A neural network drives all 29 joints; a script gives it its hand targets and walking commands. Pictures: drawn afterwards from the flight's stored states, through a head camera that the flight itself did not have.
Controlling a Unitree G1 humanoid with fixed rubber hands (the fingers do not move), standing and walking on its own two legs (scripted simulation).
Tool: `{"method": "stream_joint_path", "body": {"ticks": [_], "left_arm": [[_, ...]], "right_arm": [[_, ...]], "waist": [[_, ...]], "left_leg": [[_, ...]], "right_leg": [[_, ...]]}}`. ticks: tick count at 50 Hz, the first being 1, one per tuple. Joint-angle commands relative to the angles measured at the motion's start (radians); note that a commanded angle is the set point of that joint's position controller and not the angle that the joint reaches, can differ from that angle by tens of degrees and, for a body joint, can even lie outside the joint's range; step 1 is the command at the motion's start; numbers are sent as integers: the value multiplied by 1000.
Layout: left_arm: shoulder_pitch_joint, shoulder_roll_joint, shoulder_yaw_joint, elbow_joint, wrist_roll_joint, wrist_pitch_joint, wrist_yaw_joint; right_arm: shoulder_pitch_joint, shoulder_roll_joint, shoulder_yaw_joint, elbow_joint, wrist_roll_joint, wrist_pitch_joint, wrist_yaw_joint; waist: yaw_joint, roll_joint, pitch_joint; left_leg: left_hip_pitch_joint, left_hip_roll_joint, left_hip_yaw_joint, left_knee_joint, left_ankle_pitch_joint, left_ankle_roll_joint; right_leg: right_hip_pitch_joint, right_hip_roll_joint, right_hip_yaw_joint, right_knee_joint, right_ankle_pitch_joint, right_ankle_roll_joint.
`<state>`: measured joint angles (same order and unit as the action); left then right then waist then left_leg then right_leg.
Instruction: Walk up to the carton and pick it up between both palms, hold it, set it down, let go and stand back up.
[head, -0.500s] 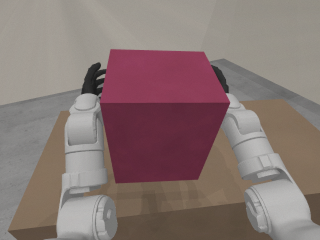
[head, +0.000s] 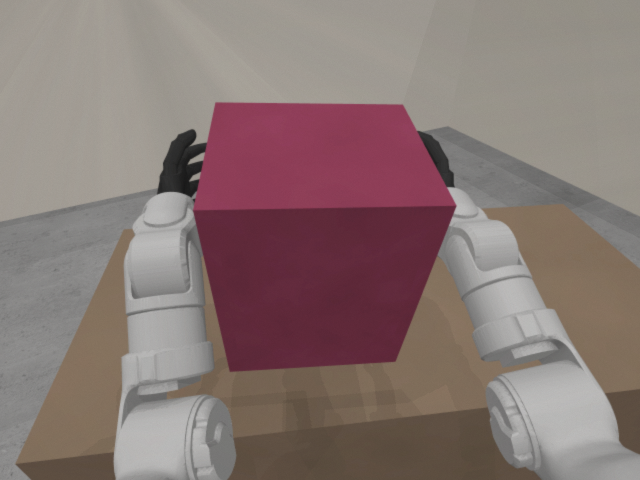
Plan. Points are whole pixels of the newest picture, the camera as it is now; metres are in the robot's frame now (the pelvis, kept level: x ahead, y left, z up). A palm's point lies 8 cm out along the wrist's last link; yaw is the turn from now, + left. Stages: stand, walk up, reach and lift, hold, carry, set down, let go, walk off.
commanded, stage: hold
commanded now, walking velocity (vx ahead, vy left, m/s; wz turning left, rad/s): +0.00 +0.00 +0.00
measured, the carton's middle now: (313, 243) +0.34 +0.00 +0.20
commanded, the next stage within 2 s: none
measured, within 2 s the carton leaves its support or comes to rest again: neither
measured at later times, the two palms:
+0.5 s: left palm (177, 195) +0.37 +0.16 +0.25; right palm (431, 195) +0.37 -0.14 +0.24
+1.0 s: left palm (182, 200) +0.37 +0.15 +0.24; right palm (432, 197) +0.37 -0.14 +0.24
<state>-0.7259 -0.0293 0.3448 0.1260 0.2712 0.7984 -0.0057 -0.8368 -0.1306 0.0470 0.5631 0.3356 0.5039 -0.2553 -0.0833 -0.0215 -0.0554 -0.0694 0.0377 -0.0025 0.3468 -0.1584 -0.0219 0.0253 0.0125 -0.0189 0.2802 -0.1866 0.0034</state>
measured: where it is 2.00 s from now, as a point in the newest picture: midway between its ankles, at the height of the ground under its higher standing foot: outside the picture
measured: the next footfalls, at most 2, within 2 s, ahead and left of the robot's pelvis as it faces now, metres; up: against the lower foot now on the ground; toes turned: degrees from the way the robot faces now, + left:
none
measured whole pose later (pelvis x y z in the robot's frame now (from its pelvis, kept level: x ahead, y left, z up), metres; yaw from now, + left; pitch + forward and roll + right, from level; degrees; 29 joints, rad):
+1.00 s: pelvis +0.01 +0.00 +0.00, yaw +0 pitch -6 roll -1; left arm -0.71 -0.03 0.33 0.11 0.26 0.79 0.01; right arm -0.82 -0.15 0.07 0.55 0.36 0.49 -0.26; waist -0.09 -0.02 -0.05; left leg -0.08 0.04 0.00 0.36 -0.17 -0.02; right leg 0.02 0.01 -0.02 0.27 -0.19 0.01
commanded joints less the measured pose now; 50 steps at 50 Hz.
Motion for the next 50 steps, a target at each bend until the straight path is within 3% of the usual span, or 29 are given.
{"method": "stream_joint_path", "body": {"ticks": [1, 5, 18, 31, 50], "left_arm": [[-682, -542, -481, 20, -136, -34, -148], [-709, -537, -461, 63, -126, -41, -150], [-741, -559, -469, 97, -150, -66, -121], [-710, -577, -524, 14, -166, -55, -118], [-645, -544, -514, -48, -152, -26, -136]], "right_arm": [[-805, 697, 296, -265, 79, -34, 71], [-828, 701, 271, -223, 63, -40, 84], [-860, 695, 254, -197, 63, -66, 95], [-818, 687, 291, -247, 97, -63, 84], [-790, 689, 347, -339, 124, -36, 60]], "waist": [[-5, 22, -272], [2, 20, -255], [0, 34, -317], [-19, 69, -324], [-4, 24, -323]], "left_leg": [[166, -77, 25, -20, 183, -2], [143, -76, 32, -40, 111, 8], [159, -72, 25, -26, 146, 5], [185, -72, 16, 5, 260, -22], [195, -75, 21, 11, 294, -17]], "right_leg": [[-85, 54, -17, -53, 182, 73], [-113, 50, -14, -67, 90, 66], [-113, 61, -22, -60, 88, 62], [-84, 70, -29, -45, 190, 61], [-45, 65, -19, -35, 303, 72]]}}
